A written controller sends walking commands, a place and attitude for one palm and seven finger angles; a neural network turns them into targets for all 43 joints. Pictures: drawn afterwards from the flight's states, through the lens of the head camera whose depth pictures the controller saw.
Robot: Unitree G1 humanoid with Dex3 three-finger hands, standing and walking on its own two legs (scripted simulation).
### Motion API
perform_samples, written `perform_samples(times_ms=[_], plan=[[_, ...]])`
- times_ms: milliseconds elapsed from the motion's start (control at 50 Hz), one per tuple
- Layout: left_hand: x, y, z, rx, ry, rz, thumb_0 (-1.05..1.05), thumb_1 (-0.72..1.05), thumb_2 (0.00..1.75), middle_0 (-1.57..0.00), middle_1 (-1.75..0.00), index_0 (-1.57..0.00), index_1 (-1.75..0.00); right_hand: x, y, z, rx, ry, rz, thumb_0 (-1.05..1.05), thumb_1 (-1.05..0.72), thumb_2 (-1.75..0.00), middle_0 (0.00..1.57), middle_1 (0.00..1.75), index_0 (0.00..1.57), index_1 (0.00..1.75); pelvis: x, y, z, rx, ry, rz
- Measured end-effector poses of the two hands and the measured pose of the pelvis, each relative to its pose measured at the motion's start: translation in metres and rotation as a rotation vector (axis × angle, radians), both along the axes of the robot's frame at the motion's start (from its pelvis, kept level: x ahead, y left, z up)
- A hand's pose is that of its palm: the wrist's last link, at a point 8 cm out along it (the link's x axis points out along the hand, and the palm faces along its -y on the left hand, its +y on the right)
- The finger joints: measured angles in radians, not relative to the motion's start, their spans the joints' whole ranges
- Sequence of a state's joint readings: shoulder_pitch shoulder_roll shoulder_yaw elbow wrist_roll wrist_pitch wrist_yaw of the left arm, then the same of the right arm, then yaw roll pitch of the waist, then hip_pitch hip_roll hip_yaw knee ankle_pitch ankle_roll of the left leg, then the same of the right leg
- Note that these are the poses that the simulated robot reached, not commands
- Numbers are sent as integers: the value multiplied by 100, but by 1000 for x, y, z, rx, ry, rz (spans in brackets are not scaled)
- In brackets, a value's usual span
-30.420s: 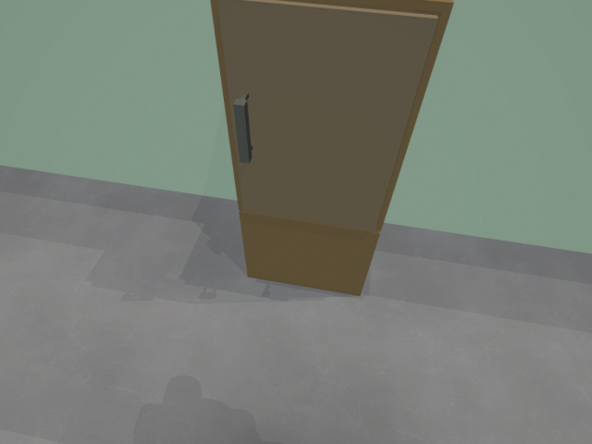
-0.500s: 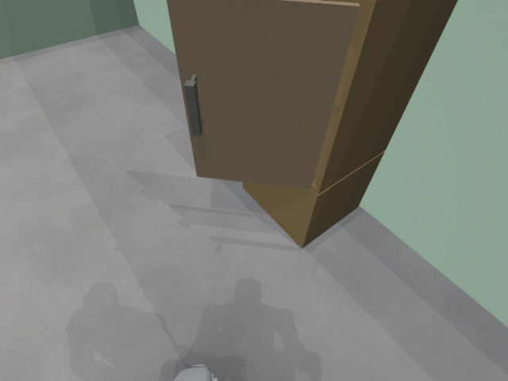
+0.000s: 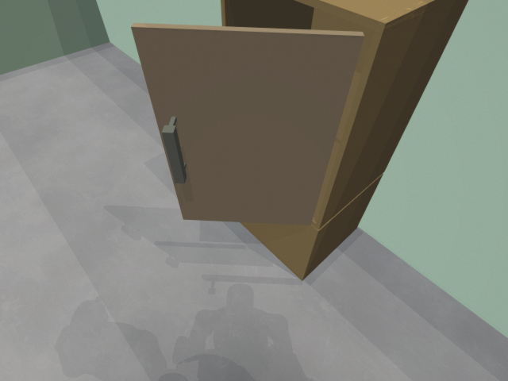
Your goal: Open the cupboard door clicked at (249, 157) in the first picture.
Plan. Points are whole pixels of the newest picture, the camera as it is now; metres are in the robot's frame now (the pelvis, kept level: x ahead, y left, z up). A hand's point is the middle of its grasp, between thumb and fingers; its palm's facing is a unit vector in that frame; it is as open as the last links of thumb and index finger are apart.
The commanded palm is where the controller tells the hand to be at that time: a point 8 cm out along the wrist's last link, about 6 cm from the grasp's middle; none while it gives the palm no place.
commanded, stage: come to a stop and stand still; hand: left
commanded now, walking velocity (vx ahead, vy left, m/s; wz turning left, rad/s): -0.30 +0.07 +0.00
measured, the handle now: (177, 150) +0.60 +0.20 -0.02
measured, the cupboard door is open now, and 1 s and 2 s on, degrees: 45 45 45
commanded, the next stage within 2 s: none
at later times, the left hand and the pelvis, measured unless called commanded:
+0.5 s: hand out of the picture +0.08 +0.18 -0.18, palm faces +0.03 -0.97 -0.26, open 7.4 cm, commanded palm none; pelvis +0.03 -0.02 -0.01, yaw +0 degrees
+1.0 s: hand out of the picture -0.03 +0.19 -0.18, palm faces +0.05 -0.98 -0.19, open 7.4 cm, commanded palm none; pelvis -0.03 +0.01 -0.01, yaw +1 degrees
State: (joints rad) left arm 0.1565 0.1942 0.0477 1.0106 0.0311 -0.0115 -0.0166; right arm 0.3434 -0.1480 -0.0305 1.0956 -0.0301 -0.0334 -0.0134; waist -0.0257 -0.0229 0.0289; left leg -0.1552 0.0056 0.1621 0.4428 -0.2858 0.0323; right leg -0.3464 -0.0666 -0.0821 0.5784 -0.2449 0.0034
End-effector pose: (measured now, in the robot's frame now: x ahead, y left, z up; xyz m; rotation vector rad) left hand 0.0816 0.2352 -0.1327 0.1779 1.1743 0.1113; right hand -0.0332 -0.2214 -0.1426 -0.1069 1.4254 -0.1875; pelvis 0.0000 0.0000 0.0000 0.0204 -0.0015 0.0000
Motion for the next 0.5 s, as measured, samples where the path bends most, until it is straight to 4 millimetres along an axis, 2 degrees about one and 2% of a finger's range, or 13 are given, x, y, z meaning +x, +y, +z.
perform_samples(times_ms=[80,140,200,280,360,500], plan=[[33,-12,-2,16,-18,-23,0,92,89,-20,-30,-19,-30,4,-1,-10,24,62,-31,0,-91,-90,20,30,20,30,24,-7,-6,-8,2,5],[44,-19,-4,5,-2,-14,0,92,89,-20,-30,-19,-30,16,1,-8,24,80,-40,1,-91,-90,20,30,20,30,37,-9,-3,-16,12,18],[48,-23,-5,-9,15,8,0,91,89,-20,-30,-19,-30,32,1,-3,12,73,-32,1,-91,-90,20,30,20,30,42,-9,0,-14,16,17],[41,-21,-5,-12,41,28,0,91,89,-20,-30,-20,-30,56,-6,0,-12,25,-17,1,-90,-90,20,30,20,30,42,-8,2,-18,13,11],[29,-12,-14,9,61,59,0,91,89,-20,-30,-20,-30,78,-18,-6,-37,-22,16,0,-90,-90,20,30,20,30,41,-11,-8,-15,17,17],[-6,-11,-11,63,104,64,0,91,89,-20,-30,-19,-30,111,-38,-7,-50,-129,30,0,-90,-90,20,30,20,30,29,-19,-9,-12,-1,5]])
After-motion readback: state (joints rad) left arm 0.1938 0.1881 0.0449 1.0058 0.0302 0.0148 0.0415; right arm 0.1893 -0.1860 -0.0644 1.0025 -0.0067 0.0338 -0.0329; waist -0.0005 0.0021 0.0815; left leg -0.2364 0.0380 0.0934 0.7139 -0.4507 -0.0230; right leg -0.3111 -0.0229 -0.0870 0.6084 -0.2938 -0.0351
